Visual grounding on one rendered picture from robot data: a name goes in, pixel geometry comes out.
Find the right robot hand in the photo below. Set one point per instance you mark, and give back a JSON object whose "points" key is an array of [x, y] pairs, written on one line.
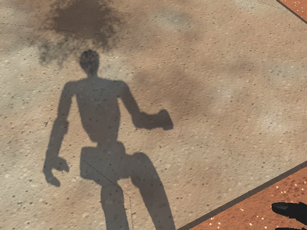
{"points": [[296, 211]]}

